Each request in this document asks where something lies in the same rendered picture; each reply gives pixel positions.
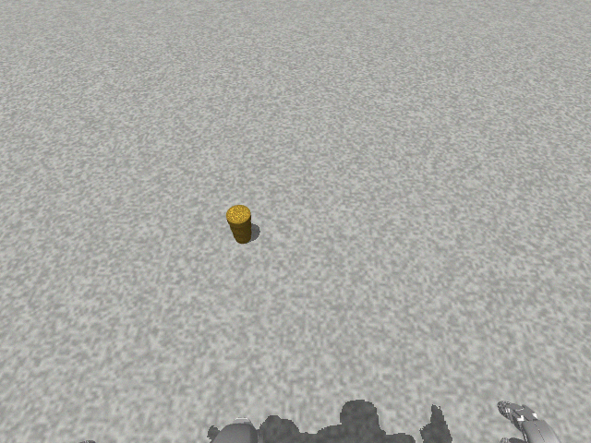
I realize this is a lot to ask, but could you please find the cup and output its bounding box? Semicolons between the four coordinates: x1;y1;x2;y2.
226;205;251;244

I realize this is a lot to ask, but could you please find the right robot hand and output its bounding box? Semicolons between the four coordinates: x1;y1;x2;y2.
497;401;561;443

